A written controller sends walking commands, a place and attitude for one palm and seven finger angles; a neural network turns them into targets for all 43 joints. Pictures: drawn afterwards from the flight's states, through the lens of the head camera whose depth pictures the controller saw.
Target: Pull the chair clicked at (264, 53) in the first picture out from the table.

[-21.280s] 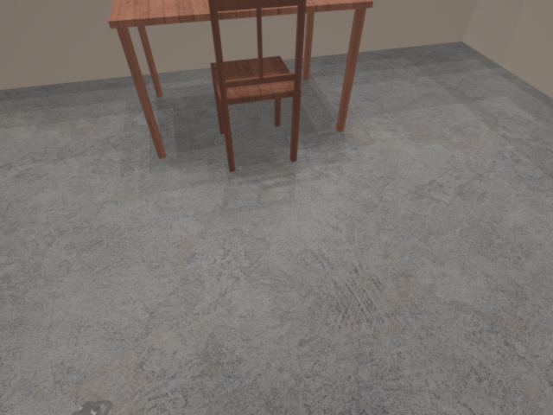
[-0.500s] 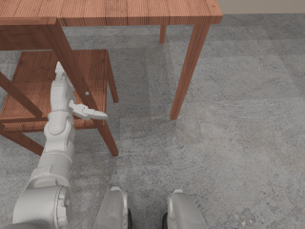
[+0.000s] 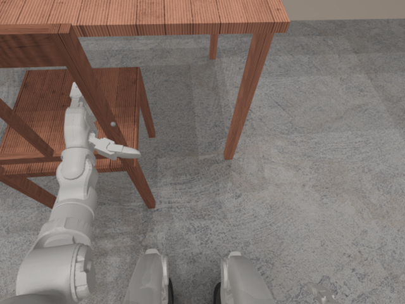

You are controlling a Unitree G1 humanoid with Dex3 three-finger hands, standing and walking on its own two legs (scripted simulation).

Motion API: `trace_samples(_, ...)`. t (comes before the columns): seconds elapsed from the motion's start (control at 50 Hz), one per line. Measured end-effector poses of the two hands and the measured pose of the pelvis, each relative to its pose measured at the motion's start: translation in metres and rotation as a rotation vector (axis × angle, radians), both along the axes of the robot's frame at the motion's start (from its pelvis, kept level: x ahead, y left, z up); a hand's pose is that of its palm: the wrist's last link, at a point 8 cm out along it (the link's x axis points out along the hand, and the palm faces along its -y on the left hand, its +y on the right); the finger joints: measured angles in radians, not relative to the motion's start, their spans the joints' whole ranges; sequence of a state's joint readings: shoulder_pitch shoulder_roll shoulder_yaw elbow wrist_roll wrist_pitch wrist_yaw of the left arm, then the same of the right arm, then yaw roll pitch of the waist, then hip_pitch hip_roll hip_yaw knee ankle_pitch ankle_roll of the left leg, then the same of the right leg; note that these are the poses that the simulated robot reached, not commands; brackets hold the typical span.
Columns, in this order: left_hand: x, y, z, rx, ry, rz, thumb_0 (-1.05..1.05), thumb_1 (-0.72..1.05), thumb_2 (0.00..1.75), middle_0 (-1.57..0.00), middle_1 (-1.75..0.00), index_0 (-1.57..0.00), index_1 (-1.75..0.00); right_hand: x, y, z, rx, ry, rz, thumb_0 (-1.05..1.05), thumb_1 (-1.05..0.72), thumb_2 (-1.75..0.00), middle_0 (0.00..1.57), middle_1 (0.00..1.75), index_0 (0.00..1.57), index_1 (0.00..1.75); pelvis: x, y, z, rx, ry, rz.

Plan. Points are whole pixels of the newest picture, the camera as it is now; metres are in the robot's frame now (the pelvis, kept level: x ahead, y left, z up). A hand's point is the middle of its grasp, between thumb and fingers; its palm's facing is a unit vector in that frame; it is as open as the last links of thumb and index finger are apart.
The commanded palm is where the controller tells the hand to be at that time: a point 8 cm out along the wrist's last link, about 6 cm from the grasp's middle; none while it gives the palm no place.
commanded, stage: hook a spindle and tug to test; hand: left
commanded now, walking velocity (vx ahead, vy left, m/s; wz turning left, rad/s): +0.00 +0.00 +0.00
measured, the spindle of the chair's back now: (13, 120) +0.48 +0.37 +0.03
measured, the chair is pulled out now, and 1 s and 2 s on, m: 0.00 0.00 0.03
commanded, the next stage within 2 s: step backward, pulling the chair out in 1.52 s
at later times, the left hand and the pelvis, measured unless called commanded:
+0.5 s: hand (112, 123) +0.46 +0.17 +0.04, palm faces +0.07 -1.00 -0.03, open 13.6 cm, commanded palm +0.43 +0.21 +0.04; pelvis +0.00 +0.00 +0.00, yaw +0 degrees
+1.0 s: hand (112, 122) +0.46 +0.17 +0.04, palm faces +0.10 -0.99 -0.02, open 5.8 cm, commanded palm +0.42 +0.21 +0.04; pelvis +0.01 +0.01 +0.01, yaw +0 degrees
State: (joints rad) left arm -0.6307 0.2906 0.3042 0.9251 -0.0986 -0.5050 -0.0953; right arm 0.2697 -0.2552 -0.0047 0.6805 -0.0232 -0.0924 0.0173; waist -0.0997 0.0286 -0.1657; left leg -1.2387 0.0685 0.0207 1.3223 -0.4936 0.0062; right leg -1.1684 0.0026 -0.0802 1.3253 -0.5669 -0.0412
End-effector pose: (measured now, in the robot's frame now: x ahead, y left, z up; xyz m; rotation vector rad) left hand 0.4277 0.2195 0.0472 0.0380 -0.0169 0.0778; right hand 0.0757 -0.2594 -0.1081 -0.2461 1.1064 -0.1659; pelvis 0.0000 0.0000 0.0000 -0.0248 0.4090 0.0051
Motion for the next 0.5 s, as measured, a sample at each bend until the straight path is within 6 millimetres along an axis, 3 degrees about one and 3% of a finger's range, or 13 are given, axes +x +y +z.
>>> trace_samples(0.2, 0.0002, 0.0003, -0.0018, -0.008, 0.007, -0.005, -0.01, -0.50, 0.30, -0.10, -0.21, -0.10, -0.22, 0.0053, 0.0012, -0.0004, -0.002, -0.013, 0.012, 0.01, -0.90, -0.90, 0.21, 0.30, 0.21, 0.30, -0.0016, 0.0009, -0.0013, -0.002, 0.001, 0.003)
trace_samples(0.38, 0.0029, -0.0001, -0.0029, -0.009, 0.009, 0.000, -0.01, -0.50, 0.31, -0.23, -0.61, -0.23, -0.62, 0.0019, 0.0039, -0.0014, 0.002, -0.001, 0.010, 0.01, -0.90, -0.90, 0.21, 0.30, 0.21, 0.30, -0.0014, 0.0026, -0.0017, -0.004, 0.005, 0.003)
trace_samples(0.5, 0.0055, 0.0024, -0.0036, -0.010, 0.012, -0.003, -0.01, -0.37, 0.36, -0.33, -0.93, -0.33, -0.93, -0.0025, 0.0052, -0.0012, 0.001, 0.013, 0.004, 0.01, -0.90, -0.90, 0.21, 0.30, 0.21, 0.30, -0.0006, 0.0035, -0.0016, -0.006, 0.007, 0.002)
